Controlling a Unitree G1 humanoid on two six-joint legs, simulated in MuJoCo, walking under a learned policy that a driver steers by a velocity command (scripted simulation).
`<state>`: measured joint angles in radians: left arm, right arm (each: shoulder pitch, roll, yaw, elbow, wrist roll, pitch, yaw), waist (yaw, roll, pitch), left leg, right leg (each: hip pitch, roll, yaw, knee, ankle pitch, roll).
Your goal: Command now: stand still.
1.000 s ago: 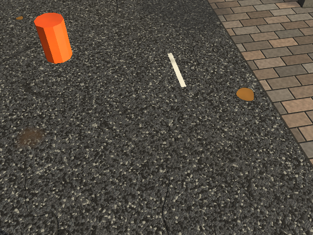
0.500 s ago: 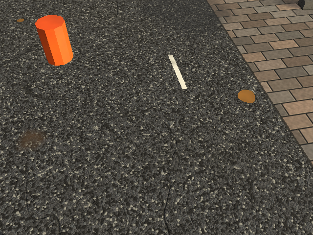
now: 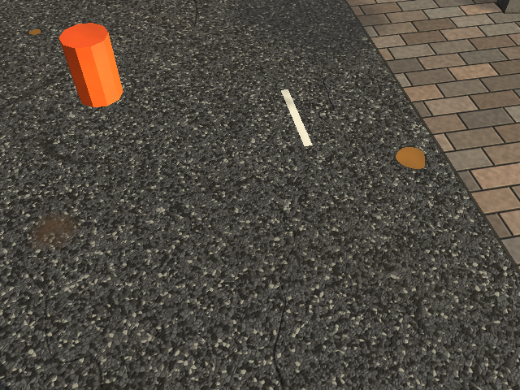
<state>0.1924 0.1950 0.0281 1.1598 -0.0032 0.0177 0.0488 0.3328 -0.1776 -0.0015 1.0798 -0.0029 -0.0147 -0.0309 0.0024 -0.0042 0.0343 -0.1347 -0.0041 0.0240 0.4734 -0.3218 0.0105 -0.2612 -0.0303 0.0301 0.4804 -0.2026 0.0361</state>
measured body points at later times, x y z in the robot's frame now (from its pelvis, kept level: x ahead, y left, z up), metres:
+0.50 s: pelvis +0.00 +0.00 +0.00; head +0.02 +0.00 +0.45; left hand +0.02 +0.24 -0.16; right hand -0.03 -0.23 -0.16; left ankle -0.04 +0.11 -0.74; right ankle +0.03 -0.14 -0.74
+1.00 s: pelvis +0.01 +0.00 +0.00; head +0.02 +0.00 +0.45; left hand +0.01 +0.24 -0.16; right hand -0.03 -0.22 -0.16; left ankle -0.04 +0.11 -0.74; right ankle +0.03 -0.14 -0.74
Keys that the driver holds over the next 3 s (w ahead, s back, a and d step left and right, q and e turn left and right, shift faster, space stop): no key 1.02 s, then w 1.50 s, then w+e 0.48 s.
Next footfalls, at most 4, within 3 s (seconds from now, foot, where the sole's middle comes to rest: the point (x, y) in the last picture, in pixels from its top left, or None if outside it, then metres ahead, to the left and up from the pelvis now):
1.78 left None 0.49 0.09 -0.77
2.34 right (320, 286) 0.81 -0.14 -0.77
2.88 left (244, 204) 1.12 0.08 -0.77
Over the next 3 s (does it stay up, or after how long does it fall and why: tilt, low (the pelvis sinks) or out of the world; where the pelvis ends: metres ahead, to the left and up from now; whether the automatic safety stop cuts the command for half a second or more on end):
stays up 1.00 -0.01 0.00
